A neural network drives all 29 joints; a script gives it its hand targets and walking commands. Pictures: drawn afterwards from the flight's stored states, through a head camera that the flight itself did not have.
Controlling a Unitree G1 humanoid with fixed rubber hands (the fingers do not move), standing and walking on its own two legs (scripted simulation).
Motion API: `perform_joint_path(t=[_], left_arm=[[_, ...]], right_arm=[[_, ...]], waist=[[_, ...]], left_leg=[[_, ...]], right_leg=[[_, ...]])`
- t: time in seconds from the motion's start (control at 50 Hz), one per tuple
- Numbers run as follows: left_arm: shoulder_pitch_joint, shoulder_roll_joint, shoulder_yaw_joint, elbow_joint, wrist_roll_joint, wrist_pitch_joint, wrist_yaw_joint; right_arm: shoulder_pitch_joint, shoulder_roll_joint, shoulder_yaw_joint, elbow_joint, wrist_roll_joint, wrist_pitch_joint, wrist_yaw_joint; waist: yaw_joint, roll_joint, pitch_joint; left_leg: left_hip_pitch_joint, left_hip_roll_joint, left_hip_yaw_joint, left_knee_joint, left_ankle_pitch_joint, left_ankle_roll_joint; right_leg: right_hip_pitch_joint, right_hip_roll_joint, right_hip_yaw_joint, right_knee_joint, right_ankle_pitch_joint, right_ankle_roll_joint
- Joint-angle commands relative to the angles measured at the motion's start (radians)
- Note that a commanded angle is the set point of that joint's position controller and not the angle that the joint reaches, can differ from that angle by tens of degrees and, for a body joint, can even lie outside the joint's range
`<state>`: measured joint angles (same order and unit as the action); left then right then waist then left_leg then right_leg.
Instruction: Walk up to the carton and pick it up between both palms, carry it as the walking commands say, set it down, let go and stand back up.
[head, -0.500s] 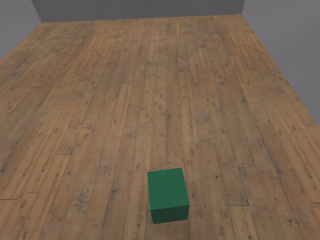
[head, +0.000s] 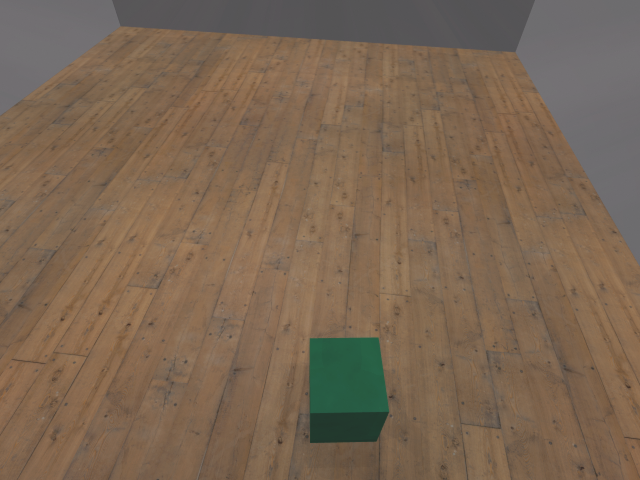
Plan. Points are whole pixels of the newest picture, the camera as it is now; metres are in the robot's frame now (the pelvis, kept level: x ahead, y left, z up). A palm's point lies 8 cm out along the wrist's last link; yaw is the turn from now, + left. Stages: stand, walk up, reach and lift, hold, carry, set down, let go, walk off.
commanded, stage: walk up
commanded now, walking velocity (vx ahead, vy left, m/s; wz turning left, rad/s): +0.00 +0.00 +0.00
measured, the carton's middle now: (343, 391) +0.52 -0.04 -0.65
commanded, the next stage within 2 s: none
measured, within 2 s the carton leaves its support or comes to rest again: neither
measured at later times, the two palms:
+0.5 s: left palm out of the picture +0.01 +0.28 -0.14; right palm out of the picture +0.01 -0.18 -0.14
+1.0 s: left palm out of the picture +0.03 +0.13 -0.12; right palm out of the picture +0.18 -0.35 -0.13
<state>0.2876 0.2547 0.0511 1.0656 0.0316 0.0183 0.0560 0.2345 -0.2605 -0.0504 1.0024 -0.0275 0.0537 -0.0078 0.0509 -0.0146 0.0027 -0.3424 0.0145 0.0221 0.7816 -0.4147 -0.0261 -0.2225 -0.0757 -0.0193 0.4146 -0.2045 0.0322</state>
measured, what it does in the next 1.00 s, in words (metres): steps to the right: right foot, then right foot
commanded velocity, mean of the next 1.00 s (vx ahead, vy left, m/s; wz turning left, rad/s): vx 0.11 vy -0.11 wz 0.04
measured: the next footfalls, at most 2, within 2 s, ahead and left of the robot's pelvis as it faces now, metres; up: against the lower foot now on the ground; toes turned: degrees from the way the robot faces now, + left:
right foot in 0.36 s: +0.02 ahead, -0.07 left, +0.00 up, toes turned -3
right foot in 0.80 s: +0.08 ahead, -0.21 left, +0.00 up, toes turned -3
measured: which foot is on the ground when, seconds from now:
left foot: down 0.00-0.78, up 0.80-1.00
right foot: down 0.00-0.06, up 0.08-0.34, down 0.36-0.46, up 0.48-0.78, down 0.80-1.00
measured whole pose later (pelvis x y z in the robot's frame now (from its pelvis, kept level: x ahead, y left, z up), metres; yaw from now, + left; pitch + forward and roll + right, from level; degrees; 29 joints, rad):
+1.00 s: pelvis +0.08 -0.10 +0.00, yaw +3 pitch +1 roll +0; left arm 0.41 0.17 0.03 1.00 0.03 -0.05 0.00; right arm 0.19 -0.26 -0.06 0.95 -0.04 0.00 0.02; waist 0.03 0.04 -0.01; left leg -0.48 0.08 0.06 0.96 -0.30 -0.03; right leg -0.13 -0.01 -0.11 0.35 -0.25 -0.03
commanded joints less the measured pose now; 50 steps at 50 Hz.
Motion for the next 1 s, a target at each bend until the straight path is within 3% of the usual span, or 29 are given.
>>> perform_joint_path(t=[0.0,0.02,0.04,0.06,0.08,0.12,0.16,0.24,0.32,0.36,0.38,0.42,0.44,0.46,0.48,0.5,0.54,0.58,0.66,0.7,0.74,0.76,0.78,0.8,0.82,0.84,0.88,0.92,0.98], left_arm=[[-0.070,0.103,0.006,-0.010,-0.008,0.003,-0.024],[0.000,0.075,0.002,0.009,-0.010,0.009,-0.027],[0.049,0.017,-0.009,0.017,-0.010,0.009,-0.029],[0.083,-0.040,-0.021,0.000,-0.009,0.007,-0.026],[0.025,0.006,-0.011,-0.027,-0.020,0.022,-0.017],[0.001,0.037,-0.004,-0.020,-0.013,0.028,-0.024],[0.044,0.026,-0.009,0.012,-0.015,0.022,-0.030],[0.029,0.000,-0.014,0.013,-0.018,0.020,-0.020],[0.064,-0.021,-0.020,0.026,-0.020,0.002,-0.012],[0.069,0.014,-0.019,0.021,-0.011,-0.018,-0.009],[0.021,0.022,-0.024,0.030,-0.018,-0.020,-0.013],[0.013,0.006,-0.021,0.034,-0.018,-0.025,-0.016],[0.029,0.007,-0.014,0.007,-0.009,-0.020,-0.016],[-0.046,0.132,0.060,-0.027,0.009,0.016,-0.047],[-0.075,0.099,0.058,-0.083,0.030,0.032,-0.056],[-0.080,0.056,0.051,-0.092,0.036,0.042,-0.060],[-0.047,0.015,0.038,-0.115,0.032,0.037,-0.071],[-0.035,0.006,0.022,-0.139,0.025,0.032,-0.083],[-0.063,0.008,0.004,-0.202,0.002,0.017,-0.112],[-0.019,0.015,0.005,-0.200,-0.015,0.006,-0.110],[0.110,0.048,0.025,-0.162,-0.022,-0.006,-0.093],[0.207,0.078,0.037,-0.128,-0.017,-0.015,-0.082],[0.303,0.139,0.044,-0.106,0.000,-0.030,-0.075],[0.283,0.239,0.051,-0.127,0.001,-0.035,-0.059],[0.234,0.224,0.046,-0.130,-0.001,-0.031,-0.057],[0.136,0.164,0.035,-0.152,-0.002,-0.032,-0.060],[0.060,0.075,0.018,-0.158,-0.001,-0.053,-0.059],[0.117,0.054,0.008,-0.115,0.001,-0.075,-0.057],[0.223,0.045,-0.003,-0.056,0.003,-0.098,-0.042]], right_arm=[[0.080,0.002,0.018,-0.013,0.004,-0.029,-0.003],[0.114,-0.017,0.011,0.003,0.007,-0.041,-0.013],[0.139,-0.054,0.005,0.009,0.002,-0.054,-0.019],[0.144,-0.106,0.001,-0.009,-0.006,-0.067,-0.020],[0.091,-0.154,-0.013,-0.023,0.000,-0.062,-0.018],[0.010,-0.101,0.001,-0.032,-0.002,-0.065,-0.018],[0.004,-0.051,0.007,-0.027,0.002,-0.070,-0.025],[0.044,-0.032,0.005,-0.008,0.010,-0.074,-0.035],[0.049,-0.026,0.002,0.015,0.016,-0.064,-0.037],[0.063,0.010,0.015,0.021,0.026,-0.069,-0.033],[0.066,0.046,0.023,0.034,0.026,-0.066,-0.031],[0.060,0.031,0.024,0.050,0.019,-0.061,-0.033],[0.041,0.026,0.011,0.047,0.003,-0.058,-0.036],[0.255,-0.196,-0.056,0.090,-0.022,-0.036,-0.073],[0.315,-0.254,-0.081,0.105,-0.027,-0.026,-0.091],[0.286,-0.213,-0.074,0.092,-0.023,-0.028,-0.099],[0.188,-0.120,-0.049,0.058,-0.010,-0.040,-0.090],[0.156,-0.096,-0.041,0.045,-0.007,-0.053,-0.074],[0.174,-0.156,-0.057,0.040,-0.013,-0.060,-0.038],[0.133,-0.183,-0.062,0.020,-0.018,-0.055,-0.026],[0.099,-0.180,-0.063,0.007,-0.021,-0.053,-0.020],[0.107,-0.150,-0.055,-0.006,-0.024,-0.055,-0.017],[0.092,-0.074,-0.035,-0.041,-0.022,-0.056,-0.010],[0.081,0.016,-0.009,-0.106,-0.017,-0.061,-0.008],[0.017,-0.041,-0.026,-0.112,-0.019,-0.059,-0.004],[0.019,-0.068,-0.030,-0.111,-0.022,-0.062,0.008],[0.056,-0.056,-0.025,-0.072,-0.018,-0.065,0.027],[0.046,-0.044,-0.021,-0.067,-0.011,-0.061,0.034],[-0.044,-0.016,-0.008,-0.087,-0.008,-0.061,0.032]], waist=[[-0.086,-0.230,0.056],[-0.077,-0.133,0.045],[-0.067,0.016,0.036],[-0.041,0.211,0.024],[-0.064,0.284,0.061],[-0.041,0.187,0.079],[-0.024,0.178,0.041],[-0.042,0.170,0.028],[-0.025,0.150,0.022],[-0.034,0.080,0.004],[-0.051,-0.042,0.030],[-0.056,-0.048,0.050],[-0.053,-0.051,0.029],[-0.126,-0.051,0.058],[-0.141,0.051,0.080],[-0.120,0.009,0.096],[-0.078,0.101,0.094],[-0.076,0.188,0.081],[-0.100,0.300,0.080],[-0.082,0.320,0.063],[-0.013,0.222,0.019],[0.021,0.117,-0.024],[0.058,-0.135,-0.036],[0.063,-0.343,-0.019],[0.040,-0.232,0.035],[-0.016,-0.158,0.093],[-0.061,-0.098,0.102],[-0.055,-0.128,0.091],[-0.010,-0.092,0.095]], left_leg=[[0.208,-0.022,0.059,-0.326,0.150,-0.006],[0.248,-0.002,0.055,-0.429,0.228,-0.009],[0.278,0.103,-0.049,-0.496,0.286,-0.007],[0.255,0.291,-0.283,-0.559,0.417,0.012],[0.108,0.345,-0.326,-0.597,0.317,0.100],[0.097,0.261,-0.254,-0.601,0.262,0.107],[0.154,0.214,-0.170,-0.554,0.391,0.107],[0.203,0.224,-0.165,-0.510,0.527,0.136],[0.177,0.194,-0.176,-0.472,0.475,0.104],[0.118,0.143,-0.151,-0.442,0.418,0.075],[0.138,0.081,-0.086,-0.454,0.316,0.057],[0.172,0.077,-0.067,-0.453,0.281,0.046],[0.155,0.105,-0.075,-0.419,0.251,0.036],[0.283,0.329,-0.413,-0.522,0.029,0.130],[0.263,0.523,-0.645,-0.611,-0.066,0.220],[0.196,0.516,-0.586,-0.609,-0.104,0.218],[0.118,0.390,-0.441,-0.595,-0.105,0.158],[0.087,0.305,-0.327,-0.595,-0.054,0.127],[-0.020,0.261,-0.234,-0.623,-0.147,0.119],[-0.066,0.233,-0.165,-0.594,-0.110,0.112],[-0.153,0.188,-0.122,-0.458,-0.161,0.092],[-0.217,0.131,-0.086,-0.305,-0.213,0.079],[-0.294,0.037,0.018,0.019,-0.262,0.054],[-0.408,0.022,0.035,0.266,-0.244,0.021],[-0.399,0.102,-0.036,0.369,-0.143,0.030],[-0.383,0.115,-0.043,0.378,-0.041,0.024],[-0.276,0.112,-0.023,0.337,0.097,0.002],[-0.227,0.094,0.012,0.243,0.125,-0.008],[-0.231,0.069,0.019,0.091,0.144,-0.001]], right_leg=[[-0.117,-0.072,0.064,-0.151,-0.075,-0.104],[-0.091,-0.043,0.035,-0.076,-0.027,-0.095],[-0.108,-0.014,0.015,0.021,-0.049,-0.068],[-0.160,0.034,0.004,0.143,-0.212,-0.023],[-0.133,0.041,0.014,0.193,-0.302,-0.013],[-0.116,0.037,0.054,0.264,-0.224,-0.023],[-0.087,0.030,0.042,0.274,-0.166,-0.026],[-0.058,0.041,0.016,0.193,-0.173,-0.022],[0.064,0.036,-0.012,-0.054,-0.006,-0.034],[0.156,-0.048,0.059,-0.090,0.123,-0.054],[0.109,-0.061,0.086,-0.089,0.178,-0.075],[0.076,-0.055,0.083,-0.112,0.138,-0.078],[0.050,-0.057,0.072,-0.079,0.019,-0.064],[-0.232,0.084,-0.087,0.240,-0.208,-0.012],[-0.415,0.052,0.024,0.512,-0.297,-0.001],[-0.449,-0.002,0.087,0.641,-0.223,0.007],[-0.435,-0.003,0.093,0.653,-0.117,0.013],[-0.370,0.012,0.039,0.561,-0.090,0.029],[-0.184,0.036,-0.055,0.299,-0.140,0.033],[-0.043,0.061,-0.112,0.180,-0.129,0.027],[0.167,0.069,-0.141,0.074,-0.065,0.016],[0.297,0.044,-0.117,0.022,-0.082,0.012],[0.319,-0.141,0.092,-0.140,-0.239,0.000],[0.215,-0.380,0.446,-0.310,-0.480,-0.090],[0.098,-0.374,0.505,-0.337,-0.621,-0.161],[0.026,-0.295,0.414,-0.321,-0.578,-0.150],[-0.016,-0.187,0.209,-0.283,-0.275,-0.139],[0.039,-0.152,0.118,-0.254,0.006,-0.137],[0.162,-0.203,0.142,-0.216,0.353,-0.164]])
